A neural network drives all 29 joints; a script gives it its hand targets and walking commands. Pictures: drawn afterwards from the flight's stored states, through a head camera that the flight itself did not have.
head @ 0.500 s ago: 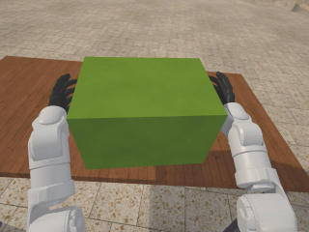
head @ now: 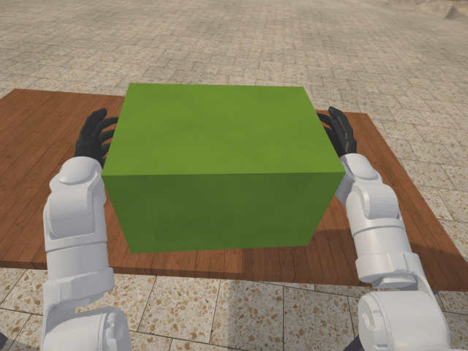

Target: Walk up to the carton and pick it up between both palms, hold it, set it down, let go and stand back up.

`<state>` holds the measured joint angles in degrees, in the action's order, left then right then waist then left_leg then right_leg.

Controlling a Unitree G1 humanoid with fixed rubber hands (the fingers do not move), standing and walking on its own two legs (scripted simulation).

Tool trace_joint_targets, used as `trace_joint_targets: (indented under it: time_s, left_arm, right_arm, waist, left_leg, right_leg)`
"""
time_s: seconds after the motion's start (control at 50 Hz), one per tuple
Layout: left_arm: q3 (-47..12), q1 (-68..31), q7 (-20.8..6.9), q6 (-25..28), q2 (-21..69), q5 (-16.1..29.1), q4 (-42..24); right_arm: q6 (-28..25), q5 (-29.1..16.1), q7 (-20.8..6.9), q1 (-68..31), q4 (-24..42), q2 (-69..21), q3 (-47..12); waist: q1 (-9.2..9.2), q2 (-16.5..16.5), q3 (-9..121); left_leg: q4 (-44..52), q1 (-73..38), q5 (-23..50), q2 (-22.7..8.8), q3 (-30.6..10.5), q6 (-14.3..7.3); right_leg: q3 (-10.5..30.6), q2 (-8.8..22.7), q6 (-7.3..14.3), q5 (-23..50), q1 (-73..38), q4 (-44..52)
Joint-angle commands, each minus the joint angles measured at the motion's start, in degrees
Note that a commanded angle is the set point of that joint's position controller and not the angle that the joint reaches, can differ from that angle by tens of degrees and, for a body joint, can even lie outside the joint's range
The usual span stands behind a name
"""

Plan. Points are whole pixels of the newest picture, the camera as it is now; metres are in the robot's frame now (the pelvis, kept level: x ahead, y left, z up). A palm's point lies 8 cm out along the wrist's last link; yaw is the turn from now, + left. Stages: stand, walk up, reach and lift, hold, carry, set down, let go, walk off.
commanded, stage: hold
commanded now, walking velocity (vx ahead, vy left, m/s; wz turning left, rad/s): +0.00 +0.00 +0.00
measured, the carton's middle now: (221, 166) +0.38 +0.01 +0.16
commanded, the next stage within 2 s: none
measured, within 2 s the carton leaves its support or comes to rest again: neither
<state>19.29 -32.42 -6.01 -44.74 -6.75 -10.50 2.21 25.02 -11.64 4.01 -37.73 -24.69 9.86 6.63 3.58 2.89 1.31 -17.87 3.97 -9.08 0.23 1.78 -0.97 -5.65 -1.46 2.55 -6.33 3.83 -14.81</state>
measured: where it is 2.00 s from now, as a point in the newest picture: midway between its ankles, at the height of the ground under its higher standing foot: outside the picture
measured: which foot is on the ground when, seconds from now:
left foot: down 0.00-1.00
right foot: down 0.00-1.00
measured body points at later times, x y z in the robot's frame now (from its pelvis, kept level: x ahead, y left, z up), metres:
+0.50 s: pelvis +0.00 +0.00 +0.00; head -0.04 +0.03 +0.45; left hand +0.37 +0.21 +0.19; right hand +0.38 -0.19 +0.20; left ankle +0.01 +0.10 -0.75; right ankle +0.03 -0.09 -0.75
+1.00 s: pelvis +0.00 +0.01 +0.00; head -0.05 +0.02 +0.45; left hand +0.36 +0.21 +0.21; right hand +0.37 -0.18 +0.20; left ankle +0.01 +0.10 -0.75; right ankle +0.03 -0.09 -0.75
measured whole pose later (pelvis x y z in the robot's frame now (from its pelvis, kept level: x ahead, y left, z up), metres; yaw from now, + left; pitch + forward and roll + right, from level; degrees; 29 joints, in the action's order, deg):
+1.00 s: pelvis +0.00 +0.01 +0.00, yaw +0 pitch -5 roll +0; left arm 20.3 -32.4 -6.2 -45.1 -6.5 -10.1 2.5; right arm 25.5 -10.8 4.1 -37.6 -24.6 9.1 7.0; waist 3.8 1.7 2.4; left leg -17.0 3.7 -8.7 0.8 2.2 -1.7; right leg -5.2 -0.9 2.0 -6.2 4.0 -14.7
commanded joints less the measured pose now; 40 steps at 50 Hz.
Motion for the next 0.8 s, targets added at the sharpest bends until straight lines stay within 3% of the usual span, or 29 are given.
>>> trace_joint_targets:
  time_s: [0.0, 0.04, 0.1, 0.16, 0.18, 0.26, 0.32, 0.36, 0.4, 0.48, 0.56, 0.6, 0.62, 0.7, 0.72, 0.78]
  left_arm:
    - [-20.7, -34.0, -7.0, 1.9, 21.2, 7.0, -3.3]
    - [-21.1, -35.0, -7.3, 2.6, 21.2, 6.9, -4.1]
    - [-22.4, -38.3, -6.6, 3.2, 22.1, 7.7, -5.1]
    - [-22.2, -37.0, -6.6, 3.1, 22.1, 7.3, -3.8]
    - [-23.2, -36.7, -6.5, 3.3, 22.1, 7.6, -6.2]
    - [-22.5, -37.9, -6.6, 3.3, 21.4, 7.9, -4.9]
    - [-24.0, -36.6, -6.2, 3.3, 23.9, 8.2, -4.9]
    - [-23.5, -35.4, -6.2, 3.1, 23.7, 8.0, -4.6]
    - [-22.0, -36.5, -6.5, 3.2, 22.0, 7.4, -4.6]
    - [-23.5, -34.3, -6.6, 2.6, 22.9, 7.5, -6.3]
    - [-23.0, -33.5, -6.7, 2.2, 22.0, 7.1, -6.4]
    - [-24.0, -33.4, -6.5, 2.4, 22.2, 7.6, -8.5]
    - [-24.2, -33.5, -6.3, 2.5, 23.1, 8.3, -9.1]
    - [-24.0, -34.1, -5.8, 2.4, 21.4, 7.8, -9.3]
    - [-26.5, -35.1, -6.0, 3.3, 22.2, 11.6, -16.0]
    - [-23.6, -33.7, -6.1, 3.0, 21.2, 9.2, -10.1]
  right_arm:
    - [-2.1, -4.5, -7.0, -37.5, 12.2, -24.6, -18.0]
    - [-2.5, -4.4, -7.0, -38.5, 13.2, -25.7, -18.9]
    - [-3.1, -5.3, -7.1, -41.4, 15.2, -26.4, -18.5]
    - [-3.2, -4.5, -7.0, -40.2, 13.2, -25.6, -18.5]
    - [-3.4, -4.9, -6.9, -39.3, 14.6, -26.6, -19.5]
    - [-3.1, -5.0, -7.2, -39.9, 12.9, -25.6, -18.3]
    - [-4.0, -4.8, -7.3, -40.9, 16.1, -25.2, -18.2]
    - [-3.8, -5.1, -7.1, -40.4, 15.9, -25.3, -19.2]
    - [-3.2, -4.9, -6.9, -40.6, 14.1, -25.2, -18.6]
    - [-3.3, -5.8, -6.9, -38.3, 14.7, -24.0, -19.2]
    - [-2.8, -6.0, -7.1, -38.1, 14.8, -24.4, -19.3]
    - [-2.8, -6.1, -6.9, -35.8, 15.8, -23.5, -19.1]
    - [-3.0, -6.2, -6.9, -36.9, 17.1, -23.7, -19.7]
    - [-2.7, -6.3, -7.2, -37.5, 16.9, -23.8, -20.1]
    - [-3.2, -7.3, -6.9, -36.8, 21.6, -28.3, -22.3]
    - [-1.6, -6.2, -6.8, -36.0, 17.6, -26.6, -21.1]
  waist:
    - [0.11, -2.0, 15.9]
    - [-0.22, -1.5, 17.8]
    - [0.11, -4.6, 19.5]
    - [0.56, -3.1, 19.2]
    - [0.28, -2.5, 21.7]
    - [0.39, -3.3, 20.6]
    - [0.38, -4.7, 21.2]
    - [0.19, -3.3, 22.1]
    - [-0.17, -1.7, 19.6]
    - [1.09, -4.9, 21.4]
    - [0.05, -3.9, 18.9]
    - [0.84, -4.9, 20.4]
    - [1.08, -3.8, 21.6]
    - [0.31, -3.9, 20.0]
    - [1.38, -4.7, 25.3]
    - [0.64, -4.1, 20.5]
  left_leg:
    - [4.1, 2.2, 4.8, 0.6, -0.7, 0.5]
    - [4.1, 3.1, 5.5, 0.7, -0.9, 0.3]
    - [3.1, 0.8, 6.7, 0.6, -0.7, 1.1]
    - [2.8, 1.7, 7.6, 0.9, -0.5, 0.9]
    - [2.5, 0.3, 9.8, 0.8, -0.9, 0.9]
    - [3.2, 1.6, 5.7, 0.4, -0.9, 1.1]
    - [3.0, 0.2, 8.2, 0.5, -1.0, 1.4]
    - [2.1, -0.4, 10.9, 0.6, -0.7, 1.7]
    - [3.4, 1.0, 7.0, 0.8, -0.8, 1.1]
    - [1.8, -1.6, 12.3, 0.6, -0.8, 1.9]
    - [2.2, -1.8, 12.9, 0.3, -0.6, 2.1]
    - [1.6, -2.5, 14.3, 0.1, -1.3, 2.4]
    - [0.8, -3.7, 16.3, -0.6, -1.7, 3.0]
    - [1.9, -1.8, 13.2, 0.5, -1.0, 2.0]
    - [1.2, 0.2, 15.0, 2.3, -0.1, 1.8]
    - [2.8, 2.7, 9.9, 2.2, -0.5, 1.4]
  right_leg:
    - [3.5, 1.1, -2.6, 5.3, -10.1, 0.7]
    - [4.2, 1.4, -2.8, 6.5, -11.7, -0.2]
    - [4.0, 1.3, -2.6, 5.8, -9.6, 0.1]
    - [3.7, 1.0, -2.7, 7.5, -11.1, -0.4]
    - [4.0, 1.1, -2.9, 9.7, -11.8, -0.6]
    - [3.5, 0.7, -2.6, 5.1, -10.8, 0.1]
    - [3.2, 0.7, -2.5, 6.2, -9.9, 0.0]
    - [2.9, 0.4, -2.8, 8.0, -10.9, -0.3]
    - [3.2, 0.7, -2.8, 6.7, -10.9, 0.3]
    - [3.3, 0.6, -2.7, 10.5, -11.4, -0.5]
    - [3.0, 0.0, -2.5, 9.2, -9.9, -0.4]
    - [3.2, 0.0, -2.3, 10.0, -11.5, -0.5]
    - [3.2, -0.1, -2.3, 10.4, -10.7, -0.5]
    - [3.4, 0.0, -2.7, 9.8, -10.3, -0.3]
    - [4.1, 0.7, -3.3, 15.6, -15.2, -1.6]
    - [4.3, 1.0, -3.4, 13.4, -14.1, -0.9]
